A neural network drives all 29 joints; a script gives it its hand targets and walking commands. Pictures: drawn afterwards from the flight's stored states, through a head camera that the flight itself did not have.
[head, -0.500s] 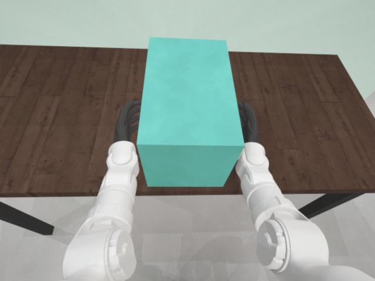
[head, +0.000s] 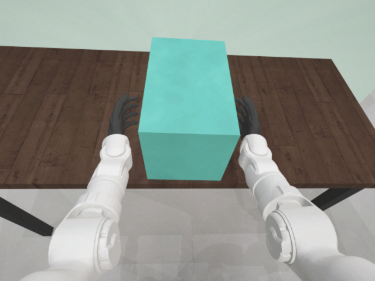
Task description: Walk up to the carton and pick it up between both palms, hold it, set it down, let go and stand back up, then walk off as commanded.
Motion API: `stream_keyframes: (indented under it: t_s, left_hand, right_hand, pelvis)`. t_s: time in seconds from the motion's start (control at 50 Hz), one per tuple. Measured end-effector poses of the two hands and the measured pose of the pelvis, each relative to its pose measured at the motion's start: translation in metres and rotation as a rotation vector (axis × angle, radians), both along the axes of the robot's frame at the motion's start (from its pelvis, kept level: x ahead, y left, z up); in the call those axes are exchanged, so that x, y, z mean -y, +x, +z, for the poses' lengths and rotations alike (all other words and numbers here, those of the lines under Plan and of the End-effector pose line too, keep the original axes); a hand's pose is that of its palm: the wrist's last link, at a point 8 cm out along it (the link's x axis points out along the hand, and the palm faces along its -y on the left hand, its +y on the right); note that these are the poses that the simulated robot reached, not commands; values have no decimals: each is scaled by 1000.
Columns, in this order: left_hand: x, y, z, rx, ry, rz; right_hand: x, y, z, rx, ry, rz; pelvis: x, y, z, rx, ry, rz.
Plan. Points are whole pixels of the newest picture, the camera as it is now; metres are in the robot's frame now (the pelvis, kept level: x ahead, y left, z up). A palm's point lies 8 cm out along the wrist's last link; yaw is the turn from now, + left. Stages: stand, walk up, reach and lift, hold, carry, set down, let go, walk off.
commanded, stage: set down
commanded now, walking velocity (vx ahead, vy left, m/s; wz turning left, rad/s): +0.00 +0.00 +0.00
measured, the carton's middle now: (186, 109) +0.51 +0.01 +0.04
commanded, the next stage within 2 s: none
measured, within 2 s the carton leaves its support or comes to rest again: neither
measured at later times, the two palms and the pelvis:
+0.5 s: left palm (108, 170) +0.34 +0.17 +0.03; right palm (265, 163) +0.35 -0.15 +0.05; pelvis -0.04 +0.00 +0.00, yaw +0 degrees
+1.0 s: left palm (94, 199) +0.27 +0.19 +0.04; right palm (286, 196) +0.27 -0.18 +0.06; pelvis -0.04 +0.00 +0.00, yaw +0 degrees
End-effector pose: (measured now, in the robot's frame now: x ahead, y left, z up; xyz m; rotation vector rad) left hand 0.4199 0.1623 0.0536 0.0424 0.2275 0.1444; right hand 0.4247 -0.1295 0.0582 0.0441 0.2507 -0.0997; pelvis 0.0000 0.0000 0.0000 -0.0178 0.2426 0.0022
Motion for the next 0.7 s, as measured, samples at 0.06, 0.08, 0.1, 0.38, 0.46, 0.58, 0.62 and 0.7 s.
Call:
stream_keyframes:
  t_s: [0.06, 0.08, 0.1, 0.38, 0.46, 0.58, 0.62, 0.7]
  left_hand:
    - [0, -8, -3, -10, 0, -8]
    - [-1, -11, -5, -14, -1, -9]
    - [-1, -15, -6, -18, -1, -8]
    - [-14, -75, -29, -66, -2, 16]
    - [-11, -82, -23, -47, -13, 7]
    - [-12, -91, -19, -29, -16, 14]
    - [-14, -95, -18, -27, -16, 19]
    - [-18, -104, -15, -34, -13, 26]
  right_hand:
    - [1, -8, 0, 16, 2, 2]
    - [2, -11, 1, 22, 1, 2]
    - [2, -13, 0, 21, 0, 1]
    - [21, -68, -12, 5, 9, -9]
    - [23, -76, -7, -10, 5, 3]
    - [26, -86, 0, 20, -1, 6]
    - [29, -91, 0, 25, 0, 1]
    - [33, -105, -4, 8, 2, -5]
  pelvis:
    - [0, -4, 0, 6, 0, 0]
    - [0, -6, 0, 8, 0, 0]
    - [0, -7, 0, 10, 0, 0]
    - [0, -33, -1, 49, -3, -1]
    - [0, -39, -2, 65, -2, -1]
    - [2, -43, -2, 82, -1, 0]
    - [1, -43, -2, 92, -1, 0]
    - [0, -42, 0, 117, -2, 0]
